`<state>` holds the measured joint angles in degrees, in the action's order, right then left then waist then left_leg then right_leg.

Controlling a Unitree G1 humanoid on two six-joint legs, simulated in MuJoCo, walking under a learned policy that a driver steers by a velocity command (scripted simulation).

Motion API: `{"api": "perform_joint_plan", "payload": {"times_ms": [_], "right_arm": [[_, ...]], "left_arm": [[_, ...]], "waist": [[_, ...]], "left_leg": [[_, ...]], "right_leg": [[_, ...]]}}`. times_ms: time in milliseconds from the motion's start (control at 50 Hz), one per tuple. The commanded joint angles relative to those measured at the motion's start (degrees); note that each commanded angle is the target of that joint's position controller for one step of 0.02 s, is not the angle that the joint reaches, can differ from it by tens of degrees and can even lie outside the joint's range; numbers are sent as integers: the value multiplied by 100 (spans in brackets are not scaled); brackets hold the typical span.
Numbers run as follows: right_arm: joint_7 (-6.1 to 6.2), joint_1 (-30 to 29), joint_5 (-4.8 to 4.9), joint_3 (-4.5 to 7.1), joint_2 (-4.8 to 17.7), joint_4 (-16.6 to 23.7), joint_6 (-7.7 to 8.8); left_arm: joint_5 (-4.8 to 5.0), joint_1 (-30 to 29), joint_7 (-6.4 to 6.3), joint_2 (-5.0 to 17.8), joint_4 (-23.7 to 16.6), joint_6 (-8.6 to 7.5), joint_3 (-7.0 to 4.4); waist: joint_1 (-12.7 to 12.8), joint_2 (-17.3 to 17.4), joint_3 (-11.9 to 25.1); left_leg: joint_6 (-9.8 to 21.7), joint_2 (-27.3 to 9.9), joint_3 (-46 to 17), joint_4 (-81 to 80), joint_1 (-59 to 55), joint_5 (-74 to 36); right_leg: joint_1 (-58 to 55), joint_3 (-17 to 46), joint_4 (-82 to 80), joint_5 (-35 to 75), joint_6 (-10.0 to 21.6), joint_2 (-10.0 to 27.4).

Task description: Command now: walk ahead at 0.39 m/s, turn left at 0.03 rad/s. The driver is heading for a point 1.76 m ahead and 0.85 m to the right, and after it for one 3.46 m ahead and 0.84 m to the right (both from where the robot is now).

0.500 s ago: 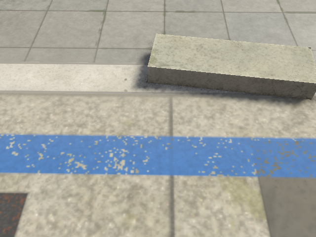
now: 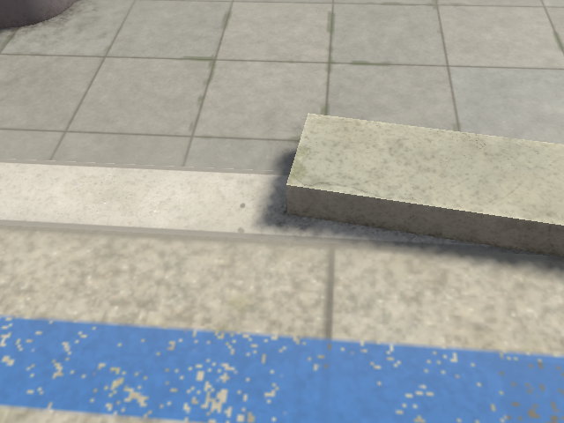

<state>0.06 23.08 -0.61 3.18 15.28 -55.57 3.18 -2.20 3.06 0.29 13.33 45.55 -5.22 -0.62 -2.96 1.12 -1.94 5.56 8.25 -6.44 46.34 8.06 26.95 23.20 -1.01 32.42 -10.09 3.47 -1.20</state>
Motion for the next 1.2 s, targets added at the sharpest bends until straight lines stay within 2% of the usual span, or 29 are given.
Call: {"api": "perform_joint_plan", "payload": {"times_ms": [20, 40, 80, 140, 180, 320, 360, 380, 400, 420, 440, 460, 480, 500, 520, 560, 660, 720, 800, 840, 860, 880, 900, 920, 940, 960, 1000, 1060, 1200], "right_arm": [[23, -19, -127, 96, 567, 365, 64], [7, -264, -142, 57, 406, 426, 62], [-23, -275, -207, 27, 282, 434, -38], [-21, -388, -114, -34, 173, 494, -127], [27, -692, -76, -70, 172, 594, -173], [181, -1512, 32, -119, 314, 872, -284], [230, -1417, 58, -111, 358, 866, -259], [253, -1206, 55, -105, 354, 812, -225], [284, -971, 10, -83, 422, 759, -164], [344, -757, -86, -2, 798, 779, -114], [335, -979, -35, 97, 1322, 901, -191], [315, -858, 43, 87, 1039, 898, -261], [312, -1095, 41, -14, 682, 991, -272], [320, -1455, 10, -67, 484, 1079, -293], [336, -1614, -30, -87, 441, 1143, -301], [337, -1502, -76, -59, 517, 1121, -302], [289, -1125, -98, 23, 686, 1019, -287], [219, -1155, -131, 81, 837, 1038, -312], [126, -1128, -136, 182, 1074, 1024, -355], [106, -1225, -83, 229, 1151, 1028, -420], [89, -1063, -84, 243, 1101, 966, -454], [41, -799, -107, 193, 793, 1000, -500], [152, -1245, -99, 90, 505, 1416, -574], [215, -1506, -107, 106, 697, 1427, -646], [196, -1373, -8, 121, 683, 1342, -663], [171, -1245, 35, 133, 705, 1240, -620], [118, -1043, -112, 181, 845, 1107, -575], [74, -1028, -59, 157, 720, 1099, -606], [136, -1275, -20, 91, 588, 1111, -660]], "left_arm": [[164, 1565, -24, 870, 301, 93, -325], [141, 1300, 6, 640, 304, 74, -262], [175, 1254, 3, 483, 458, 47, -211], [174, 1314, -13, 765, 554, 53, -286], [159, 1417, -26, 915, 589, 121, -338], [120, 1713, -57, 961, 608, 387, -436], [110, 1590, -84, 1010, 555, 465, -483], [139, 1419, -101, 1034, 500, 505, -506], [190, 1286, -116, 989, 431, 529, -509], [246, 1444, -122, 679, 318, 522, -440], [313, 1986, -157, 311, 248, 556, -376], [128, 2046, -186, 818, 388, 636, -485], [79, 1857, -155, 894, 439, 695, -538], [65, 1700, -114, 801, 447, 751, -546], [61, 1586, -71, 776, 407, 806, -553], [85, 1584, 11, 751, 396, 882, -552], [122, 1089, 110, 653, 135, 983, -480], [156, 788, 178, 594, -56, 999, -408], [210, 707, 210, 654, -221, 950, -384], [213, 971, 199, 617, -181, 882, -373], [176, 1101, 150, 720, -132, 819, -396], [92, 1134, 75, 1202, -168, 743, -492], [110, 1210, 70, 1993, -276, 724, -675], [103, 1499, 40, 1782, -157, 721, -680], [141, 1219, -7, 1437, -166, 718, -579], [143, 815, -40, 1239, -242, 737, -520], [183, 594, -79, 1066, -350, 733, -466], [222, 871, -51, 1086, -293, 682, -465], [108, 1176, -121, 1040, -71, 632, -379]], "waist": [[587, -353, 311], [459, -179, 138], [219, -549, 163], [86, -630, 518], [144, -602, 561], [386, -839, 470], [323, -884, 354], [173, -843, 298], [53, -717, 261], [130, 48, 538], [442, 1423, 722], [331, 953, 862], [430, 448, 528], [530, 298, 267], [562, 494, 167], [540, 694, 212], [331, 712, 340], [249, 777, 361], [213, 876, 475], [422, 709, 521], [477, 341, 492], [404, -1066, 313], [504, -1915, -51], [681, -1157, -11], [431, -898, -91], [242, -809, -156], [190, -956, 156], [255, -596, 443], [477, -744, 276]], "left_leg": [[-124, -470, 78, 2394, 2899, 55], [-220, -665, 206, 2151, 2747, -206], [-432, -868, 383, 1573, 2234, -381], [-661, -768, 583, 989, 1841, -710], [-751, -730, 646, 492, 1783, -895], [-669, -602, 522, -451, 1362, -1230], [-589, -574, 426, -1038, 1063, -1121], [-545, -573, 424, -1671, 698, -1389], [-478, -751, 295, -2420, 162, -1927], [-242, -1832, -533, -2696, -521, -2457], [488, -3183, -1905, -2832, -892, -4160], [945, -3363, -2060, -2864, -631, -4132], [896, -3010, -1563, -2957, -250, -3707], [722, -2650, -1004, -3030, 84, -3342], [572, -2394, -595, -3086, 202, -3230], [569, -2141, -63, -2997, 216, -3700], [726, -2378, 204, -2964, -155, -3363], [696, -2459, 406, -2937, 21, -2881], [595, -2636, 563, -2637, 77, -3055], [288, -2595, 814, -2162, 319, -2876], [-72, -2469, 1061, -1676, 708, -2377], [-539, -1875, 1630, -322, 1669, -790], [-809, -882, 1425, 488, 2779, 956], [-770, -1044, 731, 1219, 2648, 871], [-733, -1098, 554, 1400, 2596, 387], [-703, -1134, 466, 1277, 2544, -116], [-701, -1025, 522, 1458, 2455, -516], [-757, -970, 519, 1447, 2422, -661], [-702, -940, 494, 319, 1969, -441]], "right_leg": [[-2741, 3142, -1259, 1312, 1413, 2166], [-2282, 2546, -1295, 2505, 1298, 1910], [-1777, 1735, -1344, 3956, 1025, 1414], [-1622, 1302, -1288, 5098, 1024, 1146], [-1519, 1249, -1256, 5042, 1014, 1064], [-1210, 1804, -1025, 3417, 803, 954], [-1148, 2145, -838, 2854, 704, 927], [-1016, 2260, -672, 2419, 569, 825], [-712, 2306, -403, 1774, 347, 624], [-243, 1921, 424, 425, 88, 282], [522, 752, 1522, -2460, -109, -712], [558, 440, 2647, -2880, -168, -469], [584, 520, 3044, -2464, -209, -284], [561, 520, 3181, -2059, -292, -129], [573, 471, 3222, -1784, -376, -68], [504, 330, 3376, -1494, -525, -127], [515, 176, 2566, -1447, -604, 21], [41, 2, 1783, -1494, -497, 117], [-558, -287, 918, -1561, -275, 62], [-1218, -402, -172, -928, -113, -23], [-1690, -121, -911, -443, -32, -12], [-2059, 1535, -1868, -230, 210, 1081], [-1612, 3247, -1900, 1548, 1046, 2408], [-1516, 2880, -1704, 1963, 1391, 2279], [-1419, 2330, -1620, 1854, 1274, 1852], [-1383, 1933, -1612, 1580, 1006, 1417], [-1703, 1659, -1458, 2263, 879, 1080], [-2054, 1682, -1394, 2506, 916, 1114], [-1984, 1964, -1449, 1926, 1000, 1210]]}}
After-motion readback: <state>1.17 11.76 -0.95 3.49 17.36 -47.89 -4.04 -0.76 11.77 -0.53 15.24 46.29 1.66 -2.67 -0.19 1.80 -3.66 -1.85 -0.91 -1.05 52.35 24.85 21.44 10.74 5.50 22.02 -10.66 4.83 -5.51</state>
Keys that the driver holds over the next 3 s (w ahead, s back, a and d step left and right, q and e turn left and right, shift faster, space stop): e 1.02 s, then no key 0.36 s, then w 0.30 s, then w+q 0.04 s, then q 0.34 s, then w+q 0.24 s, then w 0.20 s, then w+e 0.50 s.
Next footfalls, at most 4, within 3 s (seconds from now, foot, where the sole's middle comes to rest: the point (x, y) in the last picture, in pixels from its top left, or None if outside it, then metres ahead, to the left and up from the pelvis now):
0.42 left None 0.22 0.09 -0.76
0.88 right None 0.08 -0.09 -0.76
1.38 left None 0.18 0.08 -0.76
1.76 right None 0.13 -0.18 -0.76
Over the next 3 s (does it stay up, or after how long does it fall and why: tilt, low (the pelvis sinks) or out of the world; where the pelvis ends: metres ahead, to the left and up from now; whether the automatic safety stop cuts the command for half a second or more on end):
stays up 0.55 -0.26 0.01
